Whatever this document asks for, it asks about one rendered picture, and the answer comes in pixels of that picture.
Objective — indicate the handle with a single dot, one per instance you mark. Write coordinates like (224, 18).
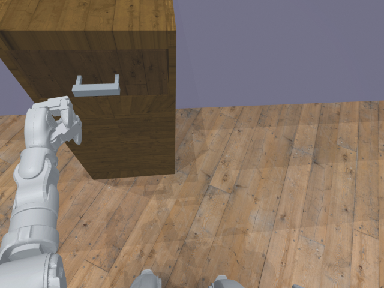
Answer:
(95, 89)

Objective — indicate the robot shin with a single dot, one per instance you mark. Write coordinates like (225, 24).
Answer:
(147, 271)
(220, 277)

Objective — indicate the robot left hand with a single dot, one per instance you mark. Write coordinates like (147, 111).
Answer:
(42, 130)

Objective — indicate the drawer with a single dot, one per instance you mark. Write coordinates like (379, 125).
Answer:
(52, 73)

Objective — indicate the left robot shin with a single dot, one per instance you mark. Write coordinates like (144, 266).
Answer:
(147, 271)

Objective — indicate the robot left forearm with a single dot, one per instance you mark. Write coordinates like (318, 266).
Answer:
(33, 221)

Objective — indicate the right robot shin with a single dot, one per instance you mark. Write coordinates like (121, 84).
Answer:
(220, 277)

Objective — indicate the robot left upper arm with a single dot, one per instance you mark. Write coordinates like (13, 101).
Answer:
(40, 271)

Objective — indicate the cabinet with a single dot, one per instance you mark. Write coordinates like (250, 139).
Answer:
(122, 136)

